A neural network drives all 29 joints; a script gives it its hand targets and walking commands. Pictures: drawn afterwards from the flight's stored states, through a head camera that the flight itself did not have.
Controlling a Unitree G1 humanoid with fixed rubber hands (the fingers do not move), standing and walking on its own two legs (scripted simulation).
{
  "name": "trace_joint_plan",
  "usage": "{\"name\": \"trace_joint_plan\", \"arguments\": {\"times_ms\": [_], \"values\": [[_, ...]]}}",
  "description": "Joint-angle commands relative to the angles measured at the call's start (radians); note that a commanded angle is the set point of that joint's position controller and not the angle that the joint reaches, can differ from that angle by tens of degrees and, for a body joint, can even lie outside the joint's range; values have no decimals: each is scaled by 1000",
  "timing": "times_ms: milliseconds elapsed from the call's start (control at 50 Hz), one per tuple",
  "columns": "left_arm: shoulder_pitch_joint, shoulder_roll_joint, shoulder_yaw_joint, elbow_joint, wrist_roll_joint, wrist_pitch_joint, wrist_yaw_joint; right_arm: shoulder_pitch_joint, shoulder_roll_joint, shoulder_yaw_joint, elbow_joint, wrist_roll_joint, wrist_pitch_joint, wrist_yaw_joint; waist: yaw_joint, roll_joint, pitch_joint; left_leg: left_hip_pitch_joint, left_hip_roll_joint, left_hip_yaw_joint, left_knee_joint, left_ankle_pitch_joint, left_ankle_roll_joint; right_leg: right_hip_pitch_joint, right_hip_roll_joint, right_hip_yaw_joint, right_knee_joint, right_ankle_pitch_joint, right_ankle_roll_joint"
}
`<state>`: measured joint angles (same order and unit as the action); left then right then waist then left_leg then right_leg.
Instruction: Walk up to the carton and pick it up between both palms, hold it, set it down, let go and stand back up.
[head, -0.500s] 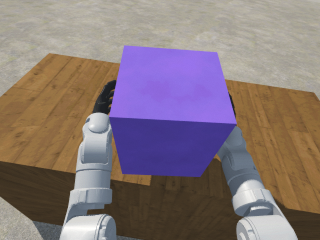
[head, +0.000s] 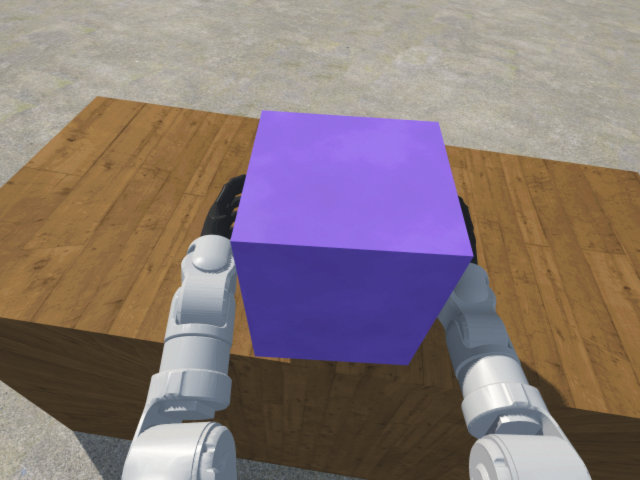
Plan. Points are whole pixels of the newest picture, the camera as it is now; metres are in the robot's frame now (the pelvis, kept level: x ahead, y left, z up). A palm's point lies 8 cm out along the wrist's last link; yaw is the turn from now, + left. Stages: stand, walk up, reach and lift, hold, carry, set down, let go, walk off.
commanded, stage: set down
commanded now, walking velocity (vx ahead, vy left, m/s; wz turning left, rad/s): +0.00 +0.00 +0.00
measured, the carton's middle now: (340, 247) +0.37 -0.03 +0.10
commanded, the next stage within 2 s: none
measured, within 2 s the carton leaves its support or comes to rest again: rests again in 0.92 s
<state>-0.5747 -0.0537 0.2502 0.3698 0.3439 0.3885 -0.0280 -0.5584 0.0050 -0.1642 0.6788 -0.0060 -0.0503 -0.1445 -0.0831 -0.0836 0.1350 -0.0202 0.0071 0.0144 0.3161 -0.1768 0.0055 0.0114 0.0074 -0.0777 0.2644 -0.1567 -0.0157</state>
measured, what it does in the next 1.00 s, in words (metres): stands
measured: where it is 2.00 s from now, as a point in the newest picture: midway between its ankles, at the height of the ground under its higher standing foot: outside the picture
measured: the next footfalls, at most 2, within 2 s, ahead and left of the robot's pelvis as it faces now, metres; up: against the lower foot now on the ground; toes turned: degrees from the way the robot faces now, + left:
none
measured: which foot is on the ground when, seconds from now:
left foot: down 0.00-1.00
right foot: down 0.00-1.00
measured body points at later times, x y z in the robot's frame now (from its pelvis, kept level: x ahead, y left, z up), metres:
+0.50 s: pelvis +0.01 -0.01 +0.00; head +0.03 +0.02 +0.45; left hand +0.41 +0.12 +0.08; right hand +0.38 -0.19 +0.08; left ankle +0.01 +0.11 -0.75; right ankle +0.00 -0.10 -0.75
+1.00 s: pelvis +0.00 +0.00 +0.00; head +0.04 +0.02 +0.45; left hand +0.41 +0.12 +0.05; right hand +0.37 -0.19 +0.06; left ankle +0.01 +0.11 -0.75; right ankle +0.00 -0.10 -0.75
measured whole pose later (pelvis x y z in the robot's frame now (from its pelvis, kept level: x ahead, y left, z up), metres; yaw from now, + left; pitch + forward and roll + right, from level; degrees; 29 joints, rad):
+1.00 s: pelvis +0.00 +0.00 +0.00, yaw -1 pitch -1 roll -1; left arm -0.58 -0.07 0.30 0.64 0.32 0.14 0.01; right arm -0.56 0.04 -0.31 0.84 -0.15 -0.21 -0.11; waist -0.05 -0.05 0.08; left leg -0.12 0.02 0.04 0.30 -0.16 0.00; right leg -0.09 0.02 -0.07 0.24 -0.13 -0.02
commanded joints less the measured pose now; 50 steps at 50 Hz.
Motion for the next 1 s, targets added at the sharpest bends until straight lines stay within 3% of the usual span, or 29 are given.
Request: {"name": "trace_joint_plan", "arguments": {"times_ms": [0,40,100,120,140,180,240,420,540,580,600,620,640,660,740,780,820,980], "values": [[-488,-506,-347,-73,-79,-85,-97,-609,417,288,-202,-26,-93,135,20,106,-518,153,-15,41,-12,285,-52,34,35,-68,-1,298,49],[-510,-496,-333,-48,-77,-108,-95,-602,429,284,-169,-43,-97,137,22,94,-535,157,-16,46,-5,304,-47,36,32,-61,-8,315,48],[-523,-504,-333,-25,-77,-130,-103,-559,453,257,-113,-73,-94,130,-10,80,-508,124,-22,49,-17,276,-45,70,27,-51,0,367,62],[-518,-505,-323,-18,-76,-135,-103,-560,457,260,-109,-73,-96,131,1,78,-509,108,-24,50,-20,271,-42,80,25,-50,4,380,63],[-529,-511,-326,-16,-77,-140,-103,-555,461,249,-99,-80,-96,131,-11,75,-512,106,-24,49,-25,257,-43,82,25,-52,3,380,65],[-536,-512,-323,-1,-84,-151,-98,-593,465,249,-139,-82,-111,136,9,83,-561,92,-24,52,-16,269,-45,76,24,-50,13,397,66],[-549,-525,-334,7,-87,-178,-82,-597,484,264,-128,-83,-122,138,15,92,-605,95,-23,49,-4,304,-48,94,25,-47,25,440,62],[-482,-532,-319,32,-71,-198,-86,-545,511,291,-95,-83,-130,126,11,63,-573,44,-30,49,-4,339,-37,155,22,-25,42,573,72],[-491,-515,-285,62,-60,-201,-98,-525,505,256,-53,-101,-121,130,10,59,-504,5,-31,54,-40,236,-28,148,14,-25,32,500,78],[-520,-519,-286,49,-60,-218,-92,-534,514,252,-57,-105,-131,136,21,81,-533,13,-30,57,-34,264,-36,145,15,-28,41,507,75],[-531,-532,-300,39,-62,-228,-86,-517,516,242,-34,-107,-133,139,6,90,-544,42,-26,55,-29,277,-45,128,21,-35,36,490,71],[-536,-528,-294,50,-63,-238,-82,-532,521,241,-47,-114,-140,143,18,85,-574,45,-26,59,-21,290,-42,119,21,-32,33,484,67],[-544,-540,-311,58,-73,-246,-77,-552,514,233,-61,-121,-150,145,7,91,-602,52,-24,55,-13,306,-46,106,23,-35,35,495,65],[-550,-538,-302,61,-70,-257,-72,-560,529,241,-70,-125,-157,147,25,93,-627,51,-25,58,-10,311,-42,114,18,-29,35,497,63],[-522,-558,-307,83,-60,-284,-54,-529,531,231,-26,-140,-176,152,25,104,-624,86,-13,49,4,358,-53,76,29,-37,30,484,51],[-501,-559,-303,119,-56,-289,-52,-528,517,213,-13,-143,-185,155,28,108,-612,95,-8,49,5,353,-55,51,30,-38,17,443,45],[-485,-549,-283,151,-50,-293,-59,-517,516,198,2,-163,-186,152,23,72,-575,74,-8,55,-8,315,-42,46,28,-32,5,425,48],[-523,-550,-247,206,-35,-335,-51,-518,529,137,62,-207,-201,168,26,78,-547,29,-7,64,-33,237,-39,49,20,-29,5,368,47]]}}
